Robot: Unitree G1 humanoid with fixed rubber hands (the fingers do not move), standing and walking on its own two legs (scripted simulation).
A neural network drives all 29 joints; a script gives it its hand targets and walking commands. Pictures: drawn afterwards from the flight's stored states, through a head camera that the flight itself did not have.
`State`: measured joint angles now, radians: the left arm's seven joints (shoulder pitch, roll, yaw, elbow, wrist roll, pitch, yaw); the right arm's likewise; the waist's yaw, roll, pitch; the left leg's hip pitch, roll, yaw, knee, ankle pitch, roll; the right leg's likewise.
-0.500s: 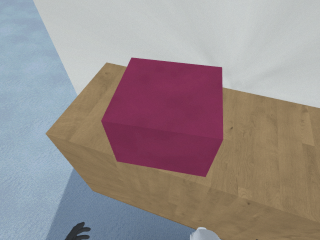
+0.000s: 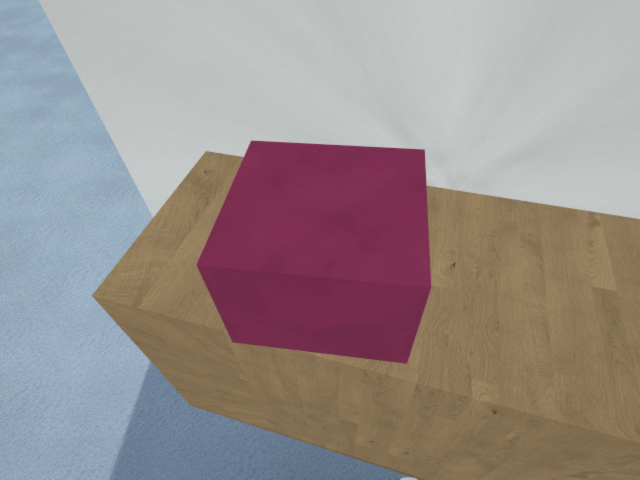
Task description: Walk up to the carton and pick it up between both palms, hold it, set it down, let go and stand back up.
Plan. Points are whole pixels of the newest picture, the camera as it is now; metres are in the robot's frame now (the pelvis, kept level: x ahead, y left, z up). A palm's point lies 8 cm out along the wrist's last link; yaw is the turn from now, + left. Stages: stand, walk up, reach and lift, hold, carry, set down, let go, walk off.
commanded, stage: walk up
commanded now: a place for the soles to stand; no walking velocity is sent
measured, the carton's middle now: (326, 248) +0.47 +0.02 -0.02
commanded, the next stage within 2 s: none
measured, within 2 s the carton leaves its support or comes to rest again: neither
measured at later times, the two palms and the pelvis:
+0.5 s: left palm out of the picture +0.13 +0.30 -0.13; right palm out of the picture +0.10 -0.22 -0.14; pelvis +0.05 +0.05 -0.02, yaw -8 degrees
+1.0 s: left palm (146, 422) +0.23 +0.30 -0.14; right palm out of the picture +0.09 -0.14 -0.13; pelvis +0.10 +0.09 -0.01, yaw -9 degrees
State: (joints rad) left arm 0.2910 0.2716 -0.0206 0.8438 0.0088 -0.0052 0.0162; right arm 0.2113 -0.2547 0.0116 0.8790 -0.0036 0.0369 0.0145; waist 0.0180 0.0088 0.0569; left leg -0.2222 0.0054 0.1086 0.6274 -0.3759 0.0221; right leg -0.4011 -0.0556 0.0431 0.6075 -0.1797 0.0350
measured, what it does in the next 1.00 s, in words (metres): walks ahead: right foot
